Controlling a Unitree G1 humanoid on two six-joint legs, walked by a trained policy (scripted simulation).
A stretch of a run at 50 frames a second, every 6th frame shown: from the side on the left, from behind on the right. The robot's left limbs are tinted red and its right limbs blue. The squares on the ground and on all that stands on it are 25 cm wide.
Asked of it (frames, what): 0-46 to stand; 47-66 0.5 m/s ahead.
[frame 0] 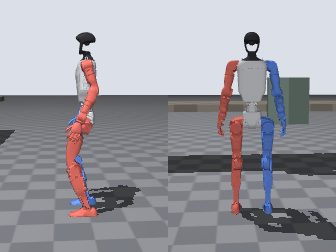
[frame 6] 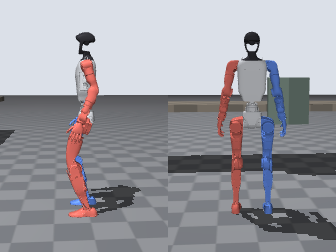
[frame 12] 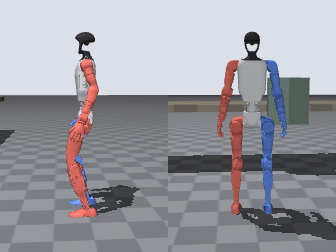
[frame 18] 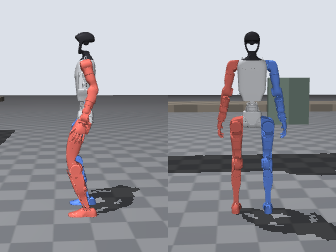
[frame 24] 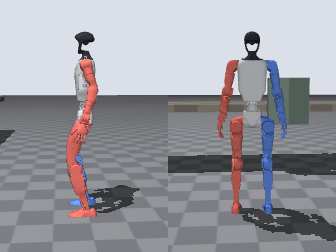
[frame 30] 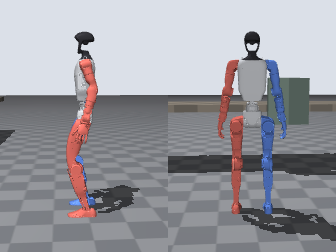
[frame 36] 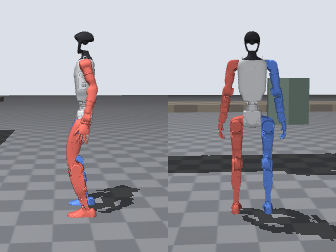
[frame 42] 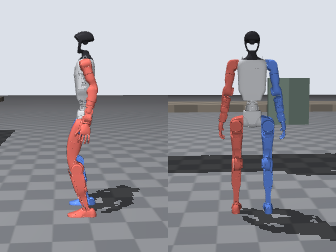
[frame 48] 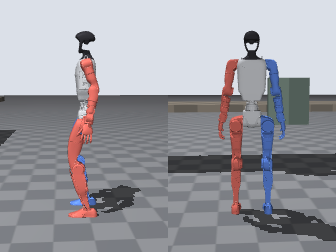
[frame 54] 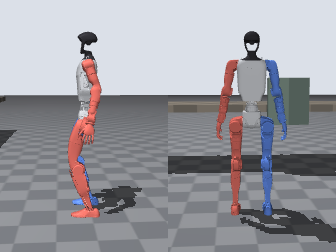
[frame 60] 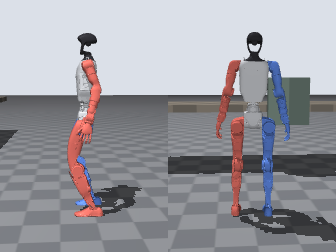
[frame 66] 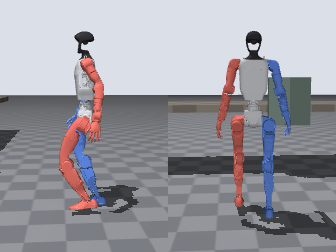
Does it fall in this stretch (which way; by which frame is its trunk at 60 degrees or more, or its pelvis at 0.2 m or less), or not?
no
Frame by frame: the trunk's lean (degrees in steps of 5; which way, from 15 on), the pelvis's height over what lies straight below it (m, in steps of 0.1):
0: 0, 0.8
6: 0, 0.8
12: 0, 0.8
18: 0, 0.8
24: 0, 0.8
30: 0, 0.8
36: 0, 0.8
42: 0, 0.8
48: 0, 0.8
54: 0, 0.8
60: 0, 0.8
66: 0, 0.8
